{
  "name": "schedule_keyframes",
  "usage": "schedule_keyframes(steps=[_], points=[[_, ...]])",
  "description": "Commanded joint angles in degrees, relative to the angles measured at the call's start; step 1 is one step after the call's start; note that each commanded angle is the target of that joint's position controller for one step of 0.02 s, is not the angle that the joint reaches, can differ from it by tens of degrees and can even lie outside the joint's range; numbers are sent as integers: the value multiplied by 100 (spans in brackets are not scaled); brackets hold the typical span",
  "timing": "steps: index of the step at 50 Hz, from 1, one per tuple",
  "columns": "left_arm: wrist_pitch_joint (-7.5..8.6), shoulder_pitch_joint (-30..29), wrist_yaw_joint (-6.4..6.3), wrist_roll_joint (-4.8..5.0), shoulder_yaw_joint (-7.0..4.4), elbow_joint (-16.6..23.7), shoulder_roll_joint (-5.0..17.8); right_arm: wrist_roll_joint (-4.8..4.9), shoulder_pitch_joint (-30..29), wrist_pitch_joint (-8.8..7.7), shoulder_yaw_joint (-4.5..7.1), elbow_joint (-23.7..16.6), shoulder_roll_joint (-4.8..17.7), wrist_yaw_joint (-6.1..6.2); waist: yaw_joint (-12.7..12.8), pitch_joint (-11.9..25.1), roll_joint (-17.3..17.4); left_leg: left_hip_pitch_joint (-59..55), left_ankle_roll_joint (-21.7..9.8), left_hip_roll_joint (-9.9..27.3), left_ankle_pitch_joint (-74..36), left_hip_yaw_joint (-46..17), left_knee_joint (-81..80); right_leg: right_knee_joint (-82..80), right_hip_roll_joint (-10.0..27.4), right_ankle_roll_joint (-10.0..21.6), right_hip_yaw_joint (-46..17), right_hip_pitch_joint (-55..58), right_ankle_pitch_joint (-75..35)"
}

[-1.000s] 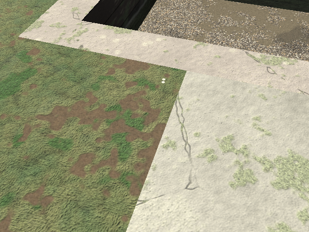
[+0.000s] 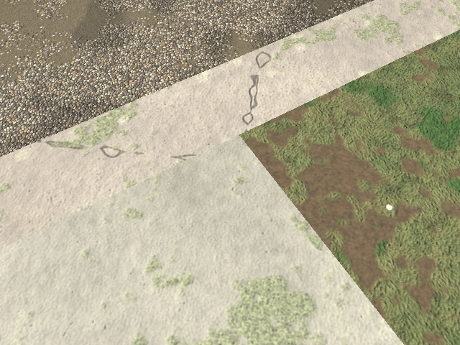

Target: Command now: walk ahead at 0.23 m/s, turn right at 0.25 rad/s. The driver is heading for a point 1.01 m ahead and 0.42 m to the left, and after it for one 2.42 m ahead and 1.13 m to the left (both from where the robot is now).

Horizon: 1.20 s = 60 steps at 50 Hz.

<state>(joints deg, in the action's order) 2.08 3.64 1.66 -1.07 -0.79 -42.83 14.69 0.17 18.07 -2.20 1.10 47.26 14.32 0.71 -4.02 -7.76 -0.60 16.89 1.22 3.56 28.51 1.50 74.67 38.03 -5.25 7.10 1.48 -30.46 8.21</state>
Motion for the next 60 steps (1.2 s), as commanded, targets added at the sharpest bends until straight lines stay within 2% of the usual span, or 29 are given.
schedule_keyframes(steps=[1, 7, 9, 11, 13, 18, 24, 26, 27, 28, 29, 30, 32, 33, 35, 39, 42, 44, 45, 46, 47, 48, 49, 50, 51, 52, 54, 58, 60], points=[[12, 765, -213, 104, -200, 85, 633, -182, 660, 166, 109, -219, 716, 14, 259, 1668, -4, 1094, -24, 218, -409, -362, -64, -1480, 1953, 869, -2113, 2459, -4211], [208, 749, -136, -83, -64, -297, 309, -63, 573, 438, 59, 12, 274, 13, 45, 1571, -37, -29, -104, 62, -877, -343, -1755, -2081, 1637, 624, -896, 1393, -4004], [187, 712, -160, -105, -88, -362, 395, -71, 238, 458, 97, -45, 358, 28, 125, 1365, -306, -15, -146, -25, -1145, -269, -2194, -2217, 1588, 515, -660, 1327, -3038], [93, 1020, -148, -74, -238, -403, 722, -160, -204, 466, 168, -234, 586, -76, 392, 1275, -574, 565, -250, 90, -1121, -192, -2214, -2861, 1791, 626, -1115, 1590, 733], [40, 1117, -169, -66, -333, -354, 890, -163, -648, 471, 241, -435, 737, -214, 567, 996, -610, 1355, -294, 125, -988, -216, -2298, -3329, 2161, 673, -1759, 2013, 2733], [156, 1180, -288, -12, -462, -317, 1008, -158, -730, 384, 291, -508, 546, -385, 566, 776, -269, 1891, -367, 191, -871, -89, -2625, -3483, 2426, 361, -1298, 2727, 2924], [184, 700, -213, -101, -549, -115, 1220, -69, -703, 406, 317, -694, 550, -543, 421, 709, -615, 501, -618, -26, -713, 675, -3736, -3124, 2281, -82, 122, 1918, 2861], [133, 458, -194, -80, -548, -39, 1211, -107, -253, 361, 322, -560, 537, -525, 131, 608, -221, -227, -774, -196, -1013, 951, -4366, -2421, 2119, -234, 586, 1480, 3035], [102, 368, -191, -144, -500, 4, 1036, -130, 428, 318, 385, -256, 672, -477, -121, 611, 452, -878, -897, -357, -693, 764, -4685, -1217, 1734, -349, 999, 1061, 2853], [77, 42, -165, -266, -353, 184, 619, -172, 1433, 254, 522, 43, 1092, -382, -577, 731, 1676, -1827, -1249, 287, 382, -682, -5074, 1091, 1210, -538, 1364, -130, 2327], [96, -457, -88, -283, -149, 657, 62, -161, 1398, 191, 551, -160, 1605, -309, -471, 405, 2173, -2337, -1860, 1225, 1820, -3753, -6042, 2606, 297, -786, 666, -2474, 2581], [228, -763, -3, -358, -146, 920, 300, -142, 1071, 190, 609, -403, 1729, -202, -473, 366, 1547, -2610, -2197, 1619, 1702, -4702, -6749, 3160, 536, -876, -201, -3337, 2071], [391, -577, 88, -292, -240, 725, 846, -142, 822, 115, 588, -513, 1487, -103, -205, 492, 448, -2434, -2015, 1271, 479, -3551, -6361, 2957, 947, -921, -352, -2942, 1056], [373, -396, 106, -316, -254, 621, 916, -105, 792, 68, 559, -530, 1414, -92, -77, 584, 272, -2216, -1884, 1018, 195, -3162, -6422, 2663, 997, -960, -303, -2521, 940], [232, -464, 168, -271, -222, 634, 859, -44, 816, -53, 488, -494, 1194, -85, 23, 426, 279, -1787, -1783, 703, -476, -2726, -6676, 2156, 961, -1057, -220, -2021, 563], [119, -1100, 190, -112, -34, 933, 521, -26, 874, -161, 560, -402, 1243, -92, -3, 257, 383, -1269, -1668, 160, -2421, -2045, -6516, 777, 620, -1129, 45, -1280, -41], [148, -1418, 163, -44, 20, 1187, 502, 18, 887, -213, 597, -328, 1309, -76, -77, 340, 709, -1133, -1487, 316, -3527, -2078, -6552, -231, 516, -958, 109, -295, -532], [177, -791, 64, -61, -63, 1017, 687, 56, 719, -278, 579, -284, 1342, -77, 216, 649, 725, -1206, -1219, 380, -5237, -1899, -6136, -579, 338, -706, 182, 919, -658], [189, -60, -23, -64, -170, 805, 908, 14, 741, -301, 595, -214, 1465, -88, 520, 1126, 684, -1385, -1104, 347, -6403, -1753, -5318, -486, 160, -574, 251, 1726, -248], [185, 1137, -136, -27, -281, 477, 1067, -56, 573, -298, 603, -180, 1549, -93, 1162, 1696, 604, -1155, -984, 174, -6722, -1550, -3989, -520, 134, -471, 358, 2925, 24], [199, 2339, -268, -99, -410, 186, 1319, -134, 391, -331, 540, -211, 1309, -85, 1726, 2183, 453, -128, -918, -108, -5722, -1442, -2317, -255, 728, -384, -133, 4340, 727], [229, 2976, -301, -337, -523, 47, 1812, 3, 697, -370, 318, -437, 352, -102, 1513, 2798, -1231, 1377, -781, -858, -1666, -1122, 39, -1002, 2292, 13, -2850, 5341, 3553], [197, 2420, -176, -242, -529, 28, 1793, 95, 1089, -375, 224, -549, 365, -183, 948, 2865, -2071, 2158, -854, -1099, -415, -1271, 665, -2506, 2763, 336, -5572, 5071, 4279], [177, 1534, -130, -190, -447, 177, 1199, -37, 659, -299, 266, -468, 656, -137, 755, 1743, -1136, 2507, -896, -626, -941, -1060, 861, -2443, 2591, 438, -4856, 4182, 4276], [197, 1325, -110, -168, -372, 173, 772, -129, 229, -260, 255, -486, 767, -178, 751, 1246, -246, 2427, -862, -402, -1332, -945, 672, -2307, 2380, 492, -3892, 3369, 3433], [226, 1317, -123, -200, -319, 82, 607, -184, -95, -227, 227, -585, 694, -219, 675, 985, -65, 2312, -837, -279, -1376, -936, 410, -2316, 2125, 424, -3235, 2827, 2725], [315, 1605, -152, -171, -218, -203, 411, -255, -256, -117, 142, -769, 513, -288, 423, 560, -346, 2203, -720, -165, -1210, -1084, 36, -2467, 1873, 388, -2510, 2017, 2073], [448, 1835, -222, -29, -243, -380, 683, -352, -1199, -60, -27, -1439, 508, -305, 196, 67, -290, 2645, -388, 181, -1625, -607, -1304, -3011, 1634, 616, -1747, 1549, 845], [419, 1666, -258, 52, -240, -282, 724, -290, -1649, -112, -168, -1597, 368, -376, 201, -5, -190, 1318, -328, 134, -2387, -222, -2872, -3178, 1161, 495, -995, 735, -19]])
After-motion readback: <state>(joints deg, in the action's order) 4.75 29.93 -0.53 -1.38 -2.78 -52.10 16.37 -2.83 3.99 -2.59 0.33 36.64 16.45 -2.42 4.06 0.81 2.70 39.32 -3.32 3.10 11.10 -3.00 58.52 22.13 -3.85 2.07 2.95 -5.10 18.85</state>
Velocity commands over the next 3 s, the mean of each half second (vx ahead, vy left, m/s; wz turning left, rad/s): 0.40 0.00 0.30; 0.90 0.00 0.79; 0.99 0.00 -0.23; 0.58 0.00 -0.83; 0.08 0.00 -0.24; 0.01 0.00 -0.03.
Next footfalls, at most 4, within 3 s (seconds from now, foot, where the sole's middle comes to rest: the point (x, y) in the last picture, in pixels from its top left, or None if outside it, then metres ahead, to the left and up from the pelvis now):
0.56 left None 0.14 0.19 -0.74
0.94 right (153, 271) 0.61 0.23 -0.74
1.34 left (23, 240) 0.74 0.63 -0.74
1.70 right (68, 168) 1.00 0.53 -0.74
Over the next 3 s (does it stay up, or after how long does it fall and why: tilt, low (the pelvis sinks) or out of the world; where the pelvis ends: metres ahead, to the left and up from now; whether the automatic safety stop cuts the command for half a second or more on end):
stays up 0.88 0.64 0.04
